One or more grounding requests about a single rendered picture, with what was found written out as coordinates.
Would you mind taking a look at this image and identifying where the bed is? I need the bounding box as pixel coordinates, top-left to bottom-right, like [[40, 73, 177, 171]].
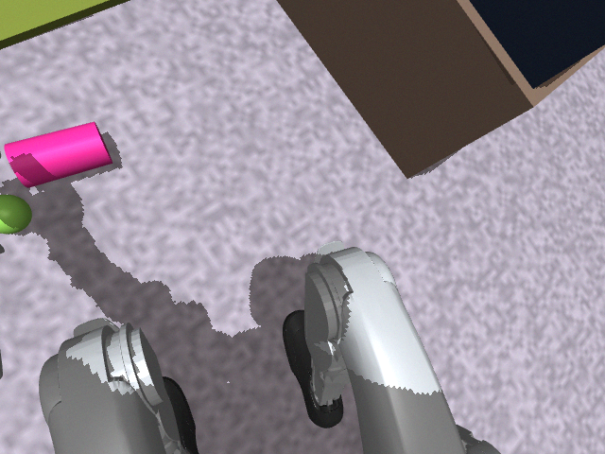
[[277, 0, 605, 179]]

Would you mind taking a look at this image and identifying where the right robot hand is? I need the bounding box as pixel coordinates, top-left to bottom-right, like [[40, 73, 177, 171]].
[[457, 425, 501, 454]]

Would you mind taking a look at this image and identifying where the right robot foot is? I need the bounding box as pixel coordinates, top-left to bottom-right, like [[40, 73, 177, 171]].
[[283, 310, 343, 428]]

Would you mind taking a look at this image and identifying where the left robot foot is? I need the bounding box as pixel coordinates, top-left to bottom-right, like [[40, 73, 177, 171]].
[[163, 376, 199, 454]]

